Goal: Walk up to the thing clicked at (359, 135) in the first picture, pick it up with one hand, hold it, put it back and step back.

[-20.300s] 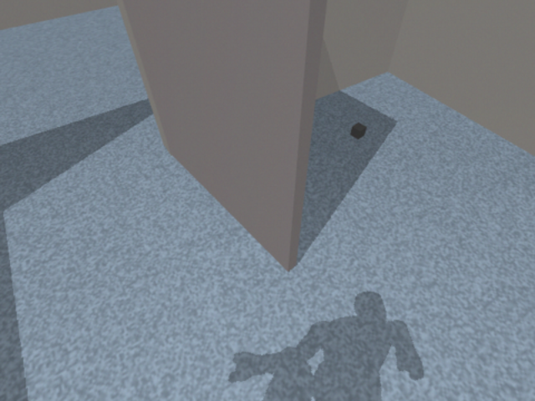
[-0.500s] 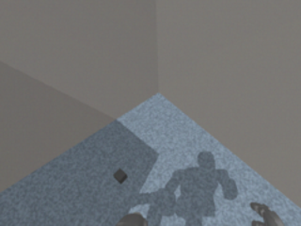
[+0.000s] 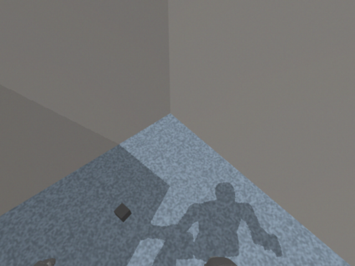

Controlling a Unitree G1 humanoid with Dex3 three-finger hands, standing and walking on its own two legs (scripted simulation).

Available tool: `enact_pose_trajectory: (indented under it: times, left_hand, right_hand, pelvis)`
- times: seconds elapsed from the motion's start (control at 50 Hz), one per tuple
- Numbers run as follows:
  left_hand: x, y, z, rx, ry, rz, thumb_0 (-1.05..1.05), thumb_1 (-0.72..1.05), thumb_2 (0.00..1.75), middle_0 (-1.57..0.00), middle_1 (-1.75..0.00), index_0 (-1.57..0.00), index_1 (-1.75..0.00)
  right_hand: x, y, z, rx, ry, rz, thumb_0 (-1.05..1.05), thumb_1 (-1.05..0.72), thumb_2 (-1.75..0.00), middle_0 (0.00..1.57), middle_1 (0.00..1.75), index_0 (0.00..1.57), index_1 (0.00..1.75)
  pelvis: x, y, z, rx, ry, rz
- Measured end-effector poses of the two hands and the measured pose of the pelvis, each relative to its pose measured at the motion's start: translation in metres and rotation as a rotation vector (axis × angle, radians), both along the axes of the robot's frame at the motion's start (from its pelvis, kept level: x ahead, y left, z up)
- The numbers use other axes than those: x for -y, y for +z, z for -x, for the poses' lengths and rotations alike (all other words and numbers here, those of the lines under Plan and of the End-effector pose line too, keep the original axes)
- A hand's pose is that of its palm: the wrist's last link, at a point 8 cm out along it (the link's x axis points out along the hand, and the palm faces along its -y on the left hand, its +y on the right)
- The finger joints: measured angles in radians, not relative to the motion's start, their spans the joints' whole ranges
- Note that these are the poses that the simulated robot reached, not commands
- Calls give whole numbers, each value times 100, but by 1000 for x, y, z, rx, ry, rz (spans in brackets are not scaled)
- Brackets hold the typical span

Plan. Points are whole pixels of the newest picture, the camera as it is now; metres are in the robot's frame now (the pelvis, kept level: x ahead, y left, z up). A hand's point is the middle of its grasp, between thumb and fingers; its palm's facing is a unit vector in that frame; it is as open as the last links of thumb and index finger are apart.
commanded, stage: walk up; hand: left
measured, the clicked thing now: (122, 212) +0.50 +0.28 -0.72
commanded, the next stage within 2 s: stand in 1.58 s
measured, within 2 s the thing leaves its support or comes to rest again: neither
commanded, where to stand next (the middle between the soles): +0.13 +0.04 m, yaw -2 degrees
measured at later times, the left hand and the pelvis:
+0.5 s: hand out of the picture +0.04 +0.37 -0.15, palm faces +0.02 -0.88 -0.47, open 7.4 cm; pelvis +0.02 +0.06 -0.01, yaw +1 degrees
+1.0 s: hand (58, 262) +0.17 +0.30 -0.14, palm faces -0.07 -0.93 -0.37, open 7.4 cm; pelvis +0.07 +0.04 +0.00, yaw -1 degrees
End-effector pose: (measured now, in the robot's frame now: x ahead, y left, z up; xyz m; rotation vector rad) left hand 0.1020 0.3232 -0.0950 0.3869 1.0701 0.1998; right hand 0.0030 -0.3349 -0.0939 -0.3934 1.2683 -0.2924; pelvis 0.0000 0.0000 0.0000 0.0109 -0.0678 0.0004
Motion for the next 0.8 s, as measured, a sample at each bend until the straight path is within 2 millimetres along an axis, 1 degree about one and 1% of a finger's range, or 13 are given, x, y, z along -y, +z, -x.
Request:
enact_pose_trajectory:
  times: [0.06,0.12,0.16,0.26,0.32,0.36,0.42,0.46,0.54,0.6,0.68,0.74,0.8]
  left_hand:
    - [12,1,12,-8,2,-21,0,90,90,-21,-29,-20,-30]
    - [16,14,33,-24,30,-24,0,90,90,-21,-30,-20,-30]
    - [12,25,48,-33,59,-36,0,90,90,-21,-30,-21,-31]
    - [-20,40,80,-65,123,-108,0,90,90,-21,-30,-21,-31]
    - [-43,39,93,-105,145,-137,0,90,90,-21,-30,-21,-31]
    - [-59,32,95,-127,149,-139,0,90,90,-21,-30,-21,-31]
    - [-83,10,86,-139,145,-128,1,90,90,-21,-30,-20,-31]
    - [-89,-3,76,-143,142,-106,1,90,90,-21,-30,-20,-30]
    - [-79,-16,51,-151,97,-30,1,90,90,-20,-29,-20,-30]
    - [-68,-21,35,-155,65,23,1,90,90,-20,-29,-20,-30]
    - [-56,-25,14,-174,27,58,0,90,90,-21,-29,-20,-30]
    - [-49,-26,-5,-170,10,57,0,90,90,-21,-30,-20,-30]
    - [-41,-24,-26,-135,4,44,0,90,90,-21,-30,-20,-30]
  right_hand:
    - [7,-17,-18,9,15,-28,1,-91,-90,21,30,20,30]
    - [1,-20,-38,30,59,-79,1,-91,-90,21,30,20,29]
    - [-4,-18,-50,46,84,-105,1,-91,-90,21,30,20,29]
    - [-21,-16,-72,68,133,-132,1,-91,-90,21,30,20,29]
    - [-33,-18,-79,65,127,-131,1,-91,-90,21,30,20,29]
    - [-44,-17,-82,67,118,-123,1,-91,-90,21,30,20,29]
    - [-60,-19,-80,73,103,-84,0,-91,-90,21,30,20,30]
    - [-72,-18,-76,70,93,-65,0,-91,-90,21,30,20,29]
    - [-92,-6,-69,65,64,-67,1,-91,-90,21,30,20,30]
    - [-99,3,-71,75,60,-63,1,-90,-90,21,30,21,30]
    - [-92,9,-76,88,51,-34,1,-90,-90,21,30,21,30]
    - [-79,9,-79,89,40,-10,1,-90,-90,21,30,21,30]
    - [-63,3,-83,77,31,3,1,-90,-90,21,30,21,30]
  pelvis:
    - [7,-5,3,15,17,22]
    - [5,3,0,19,28,6]
    - [1,9,-3,17,34,5]
    - [-10,12,-10,16,33,0]
    - [-22,9,-13,11,31,17]
    - [-32,4,-15,4,28,25]
    - [-50,-8,-18,-2,29,25]
    - [-59,-11,-20,5,17,4]
    - [-66,-3,-27,-9,19,18]
    - [-68,3,-33,-21,10,14]
    - [-68,4,-43,-32,-12,9]
    - [-62,2,-50,-37,-22,7]
    - [-52,-2,-55,-40,-28,15]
